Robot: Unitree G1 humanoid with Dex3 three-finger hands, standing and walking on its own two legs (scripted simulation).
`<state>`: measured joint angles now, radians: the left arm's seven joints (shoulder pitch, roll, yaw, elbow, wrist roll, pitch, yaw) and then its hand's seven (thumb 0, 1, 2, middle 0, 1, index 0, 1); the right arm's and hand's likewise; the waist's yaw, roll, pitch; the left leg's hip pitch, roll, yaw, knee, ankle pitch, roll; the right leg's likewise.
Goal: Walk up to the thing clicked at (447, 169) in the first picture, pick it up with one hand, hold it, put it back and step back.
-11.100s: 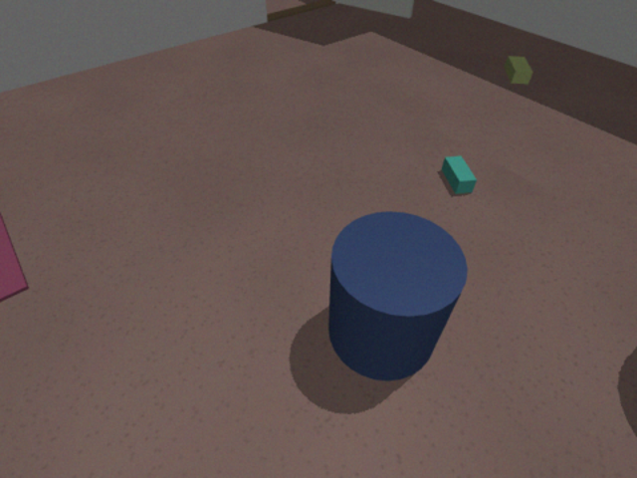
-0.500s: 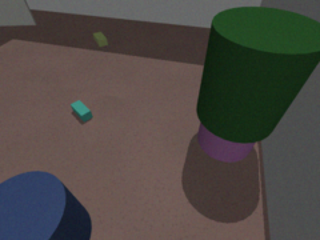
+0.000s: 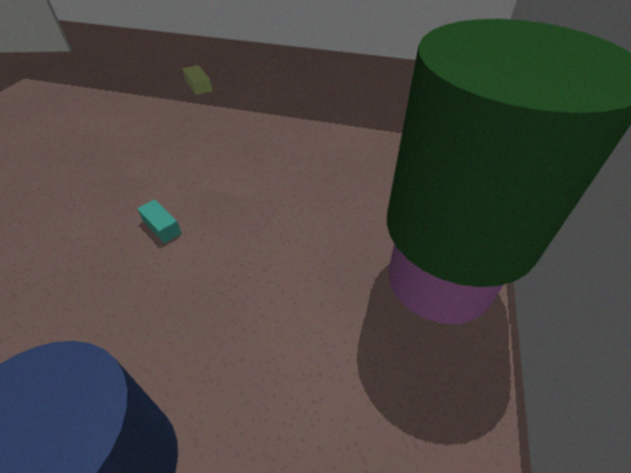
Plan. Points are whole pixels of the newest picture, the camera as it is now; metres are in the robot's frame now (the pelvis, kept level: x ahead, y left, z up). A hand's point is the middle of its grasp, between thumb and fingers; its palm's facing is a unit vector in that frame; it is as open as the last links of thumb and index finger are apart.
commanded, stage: stand
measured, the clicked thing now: (159, 220) +1.25 +0.77 -0.74
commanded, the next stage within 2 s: walk up in 0.98 s
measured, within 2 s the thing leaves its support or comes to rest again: neither
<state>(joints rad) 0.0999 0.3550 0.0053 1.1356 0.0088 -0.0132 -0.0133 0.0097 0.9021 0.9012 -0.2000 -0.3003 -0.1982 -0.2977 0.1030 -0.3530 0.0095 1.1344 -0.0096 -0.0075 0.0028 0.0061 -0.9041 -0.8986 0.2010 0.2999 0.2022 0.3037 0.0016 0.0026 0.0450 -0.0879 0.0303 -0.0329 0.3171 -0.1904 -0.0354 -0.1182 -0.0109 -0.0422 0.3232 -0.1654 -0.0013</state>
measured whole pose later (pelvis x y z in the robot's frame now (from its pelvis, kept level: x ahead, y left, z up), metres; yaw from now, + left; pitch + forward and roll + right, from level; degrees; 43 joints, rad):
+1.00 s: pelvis +0.00 +0.00 +0.00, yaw +0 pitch -2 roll +0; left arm 0.11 0.36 0.01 1.12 0.01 0.00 -0.02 0.01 0.90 0.90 -0.20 -0.30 -0.20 -0.30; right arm 0.14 -0.36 0.00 1.11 -0.01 0.00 0.01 0.01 -0.90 -0.90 0.20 0.30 0.20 0.30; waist 0.00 0.01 0.04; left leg -0.10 0.03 -0.04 0.33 -0.19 -0.04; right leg -0.14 -0.01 -0.05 0.35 -0.18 -0.01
